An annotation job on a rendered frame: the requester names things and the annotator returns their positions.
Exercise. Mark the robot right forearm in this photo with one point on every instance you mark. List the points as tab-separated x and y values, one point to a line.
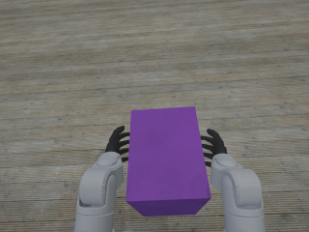
242	195

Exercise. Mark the carton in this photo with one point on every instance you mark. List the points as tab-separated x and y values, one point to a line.
166	169

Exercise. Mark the right robot hand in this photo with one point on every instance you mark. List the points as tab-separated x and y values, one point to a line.
216	148

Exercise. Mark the left robot hand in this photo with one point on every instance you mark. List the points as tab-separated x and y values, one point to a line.
115	144

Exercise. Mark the robot left forearm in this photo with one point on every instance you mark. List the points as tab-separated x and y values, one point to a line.
96	199

